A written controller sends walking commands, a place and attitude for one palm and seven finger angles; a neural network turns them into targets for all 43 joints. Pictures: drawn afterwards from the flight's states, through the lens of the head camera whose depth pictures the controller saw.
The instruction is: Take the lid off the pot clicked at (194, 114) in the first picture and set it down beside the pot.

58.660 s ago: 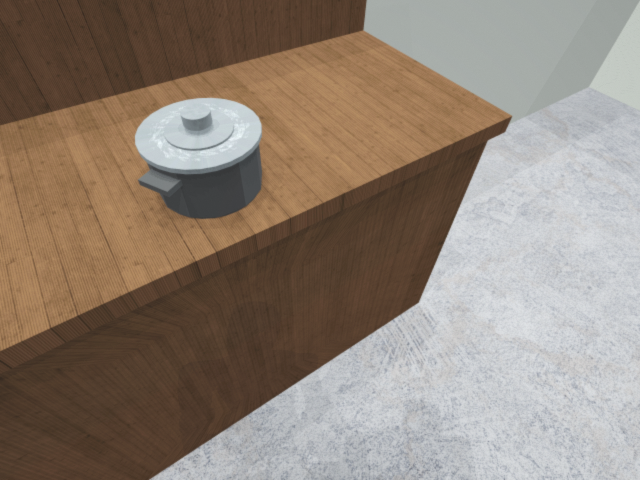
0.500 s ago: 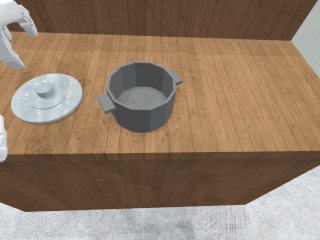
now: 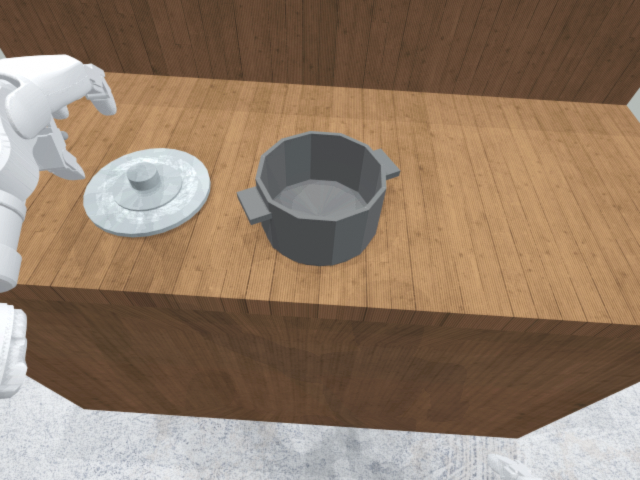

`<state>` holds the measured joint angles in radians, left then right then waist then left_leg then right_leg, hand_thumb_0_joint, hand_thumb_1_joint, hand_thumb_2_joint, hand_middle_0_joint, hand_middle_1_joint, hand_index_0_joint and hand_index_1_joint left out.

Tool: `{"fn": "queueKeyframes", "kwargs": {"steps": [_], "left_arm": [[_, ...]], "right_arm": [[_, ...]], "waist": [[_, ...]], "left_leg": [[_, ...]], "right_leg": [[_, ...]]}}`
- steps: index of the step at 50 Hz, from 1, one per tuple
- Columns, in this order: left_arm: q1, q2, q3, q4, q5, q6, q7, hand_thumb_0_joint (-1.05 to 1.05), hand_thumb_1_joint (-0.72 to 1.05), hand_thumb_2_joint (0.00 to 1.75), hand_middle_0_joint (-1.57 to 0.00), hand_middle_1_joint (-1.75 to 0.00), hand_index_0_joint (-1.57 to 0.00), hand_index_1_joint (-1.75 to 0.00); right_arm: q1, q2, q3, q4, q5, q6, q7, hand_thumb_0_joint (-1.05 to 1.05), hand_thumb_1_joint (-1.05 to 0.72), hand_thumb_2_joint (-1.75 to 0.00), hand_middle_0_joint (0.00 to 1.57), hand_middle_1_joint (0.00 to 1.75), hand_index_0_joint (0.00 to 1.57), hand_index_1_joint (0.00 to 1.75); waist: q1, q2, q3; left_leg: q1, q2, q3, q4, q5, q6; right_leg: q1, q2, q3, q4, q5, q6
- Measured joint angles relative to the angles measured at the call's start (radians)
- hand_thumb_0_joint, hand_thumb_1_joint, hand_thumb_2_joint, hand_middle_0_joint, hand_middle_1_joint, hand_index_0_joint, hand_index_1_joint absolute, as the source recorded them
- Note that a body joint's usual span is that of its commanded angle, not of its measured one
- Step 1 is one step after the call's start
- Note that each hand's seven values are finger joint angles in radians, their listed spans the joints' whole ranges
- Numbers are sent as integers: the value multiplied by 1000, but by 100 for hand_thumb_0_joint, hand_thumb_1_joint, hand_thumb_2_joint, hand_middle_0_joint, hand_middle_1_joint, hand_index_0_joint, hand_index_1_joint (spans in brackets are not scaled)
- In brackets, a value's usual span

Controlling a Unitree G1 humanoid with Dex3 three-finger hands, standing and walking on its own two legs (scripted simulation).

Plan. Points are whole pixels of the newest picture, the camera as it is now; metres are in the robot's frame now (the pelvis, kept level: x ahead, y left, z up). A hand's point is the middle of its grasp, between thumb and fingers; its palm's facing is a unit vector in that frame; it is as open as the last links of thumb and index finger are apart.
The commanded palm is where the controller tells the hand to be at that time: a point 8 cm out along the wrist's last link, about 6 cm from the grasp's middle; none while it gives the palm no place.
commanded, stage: draw the hand back to the body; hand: left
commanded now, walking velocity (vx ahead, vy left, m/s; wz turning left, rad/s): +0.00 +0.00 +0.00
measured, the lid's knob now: (143, 176) +0.52 +0.27 +0.07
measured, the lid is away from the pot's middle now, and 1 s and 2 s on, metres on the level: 0.26 0.26 0.26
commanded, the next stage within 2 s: step back with the hand held close in 1.76 s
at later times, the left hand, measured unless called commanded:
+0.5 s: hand (116, 105) +0.40 +0.20 +0.26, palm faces +0.33 -0.92 -0.22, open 10.0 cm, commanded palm +0.34 +0.25 +0.27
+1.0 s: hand (115, 191) +0.30 +0.17 +0.26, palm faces +0.45 -0.87 -0.19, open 7.7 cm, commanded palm +0.25 +0.21 +0.26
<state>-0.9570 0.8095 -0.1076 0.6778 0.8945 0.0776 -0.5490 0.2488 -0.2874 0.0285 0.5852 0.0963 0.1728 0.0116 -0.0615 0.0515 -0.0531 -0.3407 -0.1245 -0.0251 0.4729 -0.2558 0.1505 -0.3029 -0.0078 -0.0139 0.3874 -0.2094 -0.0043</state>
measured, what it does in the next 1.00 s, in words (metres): shifts its weight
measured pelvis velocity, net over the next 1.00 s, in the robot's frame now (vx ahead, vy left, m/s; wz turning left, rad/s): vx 0.01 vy -0.09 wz -0.04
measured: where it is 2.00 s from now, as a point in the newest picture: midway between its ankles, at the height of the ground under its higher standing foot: outside the picture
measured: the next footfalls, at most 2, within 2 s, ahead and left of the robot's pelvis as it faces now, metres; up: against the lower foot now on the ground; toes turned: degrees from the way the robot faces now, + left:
none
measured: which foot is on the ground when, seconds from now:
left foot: down 0.00-1.00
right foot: down 0.00-1.00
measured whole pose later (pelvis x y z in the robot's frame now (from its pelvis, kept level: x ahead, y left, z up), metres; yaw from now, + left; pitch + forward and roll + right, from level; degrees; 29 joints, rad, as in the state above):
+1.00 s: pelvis +0.01 -0.09 +0.00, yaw -2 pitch -3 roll -1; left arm -0.06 0.41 0.42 -0.22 -0.15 -0.05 0.08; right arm 0.12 -0.25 0.04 0.65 0.05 -0.04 -0.04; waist 0.04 0.06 0.02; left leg -0.07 -0.03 -0.01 0.43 -0.31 0.04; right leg -0.11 0.11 -0.03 0.37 -0.20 -0.09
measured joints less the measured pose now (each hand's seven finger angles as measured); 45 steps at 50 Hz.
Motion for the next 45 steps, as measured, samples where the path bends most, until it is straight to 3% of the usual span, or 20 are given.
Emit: {"fn": "queueKeyframes", "kwargs": {"steps": [1, 2, 3, 5, 6, 8, 9, 11, 15, 19, 21, 27, 34, 39, 45], "left_arm": [[21, -23, 37, -27, -128, -2, 34, 0, -7, 79, -42, -74, -43, -73], [52, -54, 84, -59, -278, -27, 98, 0, -7, 79, -43, -74, -43, -73], [89, -88, 118, -99, -398, -56, 168, 0, -7, 79, -43, -74, -44, -73], [163, -160, 178, -178, -592, -109, 290, 0, -7, 79, -43, -74, -44, -73], [191, -188, 206, -204, -666, -130, 340, 0, -7, 79, -43, -74, -44, -73], [228, -224, 257, -235, -769, -148, 421, 0, -7, 79, -43, -74, -44, -73], [245, -242, 278, -243, -805, -149, 454, 0, -7, 79, -43, -73, -44, -73], [267, -276, 297, -255, -859, -142, 508, 0, -6, 79, -42, -73, -43, -72], [330, -316, 337, -365, -921, -155, 569, 0, -1, 80, -41, -70, -41, -70], [423, -302, 404, -449, -966, -178, 583, 0, 7, 81, -39, -67, -39, -67], [472, -298, 428, -487, -982, -170, 583, 0, 11, 81, -38, -65, -38, -65], [661, -332, 482, -716, -994, -157, 592, 0, 25, 83, -35, -59, -35, -59], [698, -332, 511, -748, -1014, -150, 614, 0, 41, 84, -31, -51, -32, -51], [824, -361, 520, -857, -1026, -130, 612, 1, 54, 86, -28, -46, -29, -46], [834, -338, 546, -837, -1035, -139, 621, 1, 68, 87, -25, -39, -26, -39]], "right_arm": [[3, 3, -7, -12, -4, -11, -3, 0, -90, -90, 20, 30, 20, 30], [10, 8, -9, -22, -10, -33, -10, 0, -90, -90, 20, 30, 20, 30], [17, 13, -4, -27, -16, -56, -16, 0, -90, -90, 20, 30, 20, 30], [21, 27, 14, -26, -27, -91, -26, 0, -90, -90, 20, 30, 20, 30], [17, 37, 27, -21, -29, -103, -31, 0, -90, -90, 20, 30, 20, 30], [5, 58, 51, -7, -34, -119, -34, 0, -90, -90, 20, 30, 20, 30], [2, 66, 57, 4, -37, -126, -35, 0, -90, -90, 20, 30, 21, 30], [10, 75, 57, 20, -39, -148, -34, 0, -90, -90, 20, 30, 21, 30], [18, 61, 50, 33, -45, -206, -30, 0, -90, -90, 20, 30, 21, 30], [5, 45, 40, 56, -50, -207, -25, 1, -90, -90, 20, 30, 21, 30], [2, 42, 31, 63, -46, -198, -23, 1, -90, -90, 20, 30, 21, 30], [0, 29, 6, 77, -55, -215, -14, 1, -90, -90, 20, 30, 20, 30], [-55, 22, 4, 92, -44, -200, -30, 1, -90, -90, 20, 30, 20, 30], [-97, 27, 5, 70, -48, -209, -34, 1, -90, -90, 20, 30, 20, 30], [-124, 45, 12, 73, -44, -202, -49, 1, -90, -90, 20, 30, 20, 30]], "waist": [[13, 2, 14], [27, 1, 33], [39, 0, 49], [53, -11, 66], [56, -23, 72], [53, -59, 77], [49, -66, 75], [48, -72, 61], [45, -52, 70], [36, -23, 60], [34, -18, 60], [49, -16, 67], [72, -11, 63], [78, -4, 63], [91, -11, 58]], "left_leg": [[13, -1, -3, -4, 3, -3], [37, -1, -5, -16, 7, -9], [65, -2, -7, -35, 13, -19], [114, -5, -11, -75, 29, -27], [133, -8, -8, -82, 31, -22], [156, -16, 4, -65, 17, -10], [165, -11, 4, -53, 4, -8], [183, -2, 3, -47, -14, -25], [221, 8, 9, -60, -23, -42], [227, 22, 28, -52, -45, -42], [228, 31, 31, -56, -48, -44], [251, 46, 32, -78, -40, -74], [249, 69, 17, -58, -66, -75], [257, 76, 26, -60, -51, -92], [262, 92, 13, -47, -60, -104]], "right_leg": [[10, 0, -1, 3, 2, -10], [23, 4, 8, 11, -14, -24], [34, 9, 16, 22, -41, -35], [47, 19, 27, 29, -72, -47], [53, 24, 31, 18, -52, -51], [71, 27, 45, 5, 42, -41], [85, 31, 47, 8, 41, -19], [101, 38, 38, 15, 8, -19], [112, 39, 21, 37, 11, -51], [137, 51, 36, -2, -8, -3], [139, 59, 38, -10, -6, 2], [154, 70, 19, -19, -4, -23], [163, 93, 1, -22, -17, -48], [171, 100, 7, -26, -9, -60], [181, 114, -10, -21, -5, -79]]}}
